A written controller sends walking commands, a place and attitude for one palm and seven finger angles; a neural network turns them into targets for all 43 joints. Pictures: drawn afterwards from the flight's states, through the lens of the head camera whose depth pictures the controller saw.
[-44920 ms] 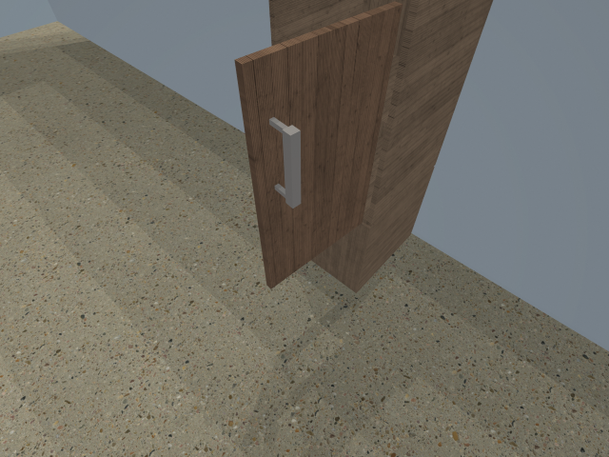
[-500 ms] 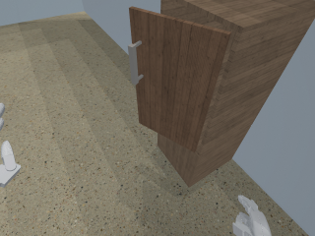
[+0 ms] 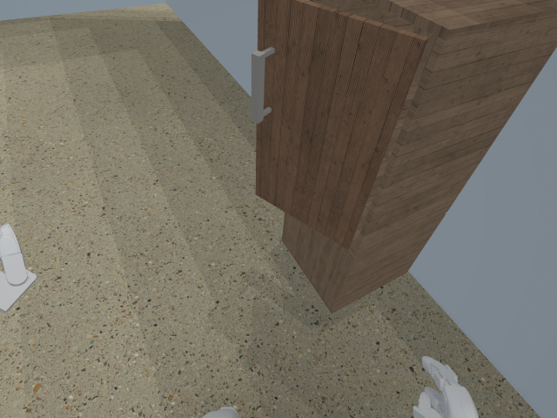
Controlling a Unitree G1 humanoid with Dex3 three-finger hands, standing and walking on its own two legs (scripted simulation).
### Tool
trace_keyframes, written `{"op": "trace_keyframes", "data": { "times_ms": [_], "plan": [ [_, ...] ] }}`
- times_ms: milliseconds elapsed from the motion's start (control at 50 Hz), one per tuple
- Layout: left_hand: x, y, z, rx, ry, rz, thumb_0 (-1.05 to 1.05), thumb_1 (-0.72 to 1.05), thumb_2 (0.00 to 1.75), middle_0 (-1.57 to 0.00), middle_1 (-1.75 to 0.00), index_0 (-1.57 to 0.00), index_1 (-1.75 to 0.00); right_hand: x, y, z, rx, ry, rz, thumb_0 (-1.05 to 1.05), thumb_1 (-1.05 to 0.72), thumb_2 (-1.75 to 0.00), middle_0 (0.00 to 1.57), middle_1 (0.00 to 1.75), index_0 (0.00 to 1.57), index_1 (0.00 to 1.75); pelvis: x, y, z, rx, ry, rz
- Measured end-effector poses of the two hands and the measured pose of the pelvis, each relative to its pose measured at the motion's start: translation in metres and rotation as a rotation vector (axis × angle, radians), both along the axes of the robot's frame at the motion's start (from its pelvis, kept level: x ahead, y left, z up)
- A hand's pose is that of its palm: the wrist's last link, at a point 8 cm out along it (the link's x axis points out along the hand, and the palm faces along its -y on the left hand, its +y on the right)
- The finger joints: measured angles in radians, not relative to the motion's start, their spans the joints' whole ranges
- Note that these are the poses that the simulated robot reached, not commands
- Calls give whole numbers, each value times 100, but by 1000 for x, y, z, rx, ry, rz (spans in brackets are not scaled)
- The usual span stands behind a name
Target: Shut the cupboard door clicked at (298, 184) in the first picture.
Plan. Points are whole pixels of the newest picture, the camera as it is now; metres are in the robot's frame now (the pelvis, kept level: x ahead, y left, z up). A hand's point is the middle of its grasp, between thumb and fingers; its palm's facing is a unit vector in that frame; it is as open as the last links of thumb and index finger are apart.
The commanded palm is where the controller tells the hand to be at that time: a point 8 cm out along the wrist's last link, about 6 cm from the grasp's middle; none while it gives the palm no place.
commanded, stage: step back with the hand held close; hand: left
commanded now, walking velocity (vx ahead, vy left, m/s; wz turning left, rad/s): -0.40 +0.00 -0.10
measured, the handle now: (263, 86) +0.78 +0.07 +0.08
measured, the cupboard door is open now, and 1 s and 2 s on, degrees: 24 24 24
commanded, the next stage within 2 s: stop stepping back and stand still in 0.20 s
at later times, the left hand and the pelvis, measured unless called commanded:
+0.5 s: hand out of the picture +0.13 +0.27 +0.19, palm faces +0.35 -0.81 -0.48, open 7.4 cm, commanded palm +0.08 +0.31 +0.20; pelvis -0.08 +0.01 +0.01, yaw -3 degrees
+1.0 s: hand out of the picture +0.10 +0.32 +0.19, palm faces +0.42 -0.82 -0.39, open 7.4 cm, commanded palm +0.05 +0.34 +0.20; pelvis -0.11 +0.06 +0.01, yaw -6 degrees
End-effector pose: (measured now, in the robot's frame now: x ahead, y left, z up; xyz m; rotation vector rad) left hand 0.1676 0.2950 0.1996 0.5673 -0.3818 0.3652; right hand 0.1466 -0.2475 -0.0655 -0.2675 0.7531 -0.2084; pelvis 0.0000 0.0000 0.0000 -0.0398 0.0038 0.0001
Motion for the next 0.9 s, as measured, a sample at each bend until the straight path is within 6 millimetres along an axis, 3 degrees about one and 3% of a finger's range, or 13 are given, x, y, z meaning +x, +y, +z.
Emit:
{"op": "trace_keyframes", "data": {
  "times_ms": [140, 220, 360, 460, 540, 660, 740, 820, 900],
  "plan": [
    [-32, 20, 5, 14, 3, 63, 1, 89, 89, -22, -30, -21, -30, -11, 16, 5, 27, -34, 36, 1, -90, -90, 20, 30, 20, 30, -18, -2, 4, -45, 45, 27],
    [-46, 8, -5, -18, 15, 54, 1, 89, 90, -21, -30, -21, -30, -14, 20, -2, 38, -42, 79, 1, -90, -90, 20, 30, 21, 30, -38, -6, -1, -7, 75, -45],
    [-43, -9, 0, -56, -27, -106, 1, 89, 90, -21, -30, -21, -30, -46, 20, 9, 35, -73, -9, 1, -90, -90, 20, 30, 21, 30, -61, 2, 2, -21, 10, -47],
    [-62, 7, 6, -1, 42, -92, 1, 89, 89, -22, -30, -21, -30, -75, 15, 21, 21, -100, -52, 1, -90, -90, 20, 30, 21, 30, -75, 7, 7, -22, 12, -19],
    [-86, 25, 3, -8, 51, -40, 1, 89, 89, -22, -30, -21, -30, -104, 9, 17, -35, -43, -67, 1, -90, -90, 20, 30, 21, 30, -75, 20, 6, -10, 1, -83],
    [-74, 48, -16, -180, -11, 41, 1, 89, 90, -21, -30, -21, -30, -139, 22, 8, -47, 22, -106, 1, -90, -90, 20, 30, 20, 30, -92, 35, 7, -20, -30, -69],
    [-78, 31, -9, -186, 53, -26, 2, 90, 90, -21, -30, -20, -30, -153, 43, 19, 28, -11, -95, 1, -90, -90, 20, 30, 20, 30, -106, 34, 20, -14, -24, -83],
    [-98, 11, 5, -48, 94, -140, 2, 90, 90, -21, -30, -20, -30, -160, 52, 16, 64, -44, -74, 1, -90, -90, 20, 30, 21, 30, -122, 35, 14, 25, -9, -121],
    [-109, 23, 12, -18, 73, -125, 1, 89, 89, -22, -30, -21, -30, -174, 52, 5, 69, 22, -101, 1, -90, -90, 20, 30, 21, 30, -122, 42, 16, 26, -15, -129]
  ]
}}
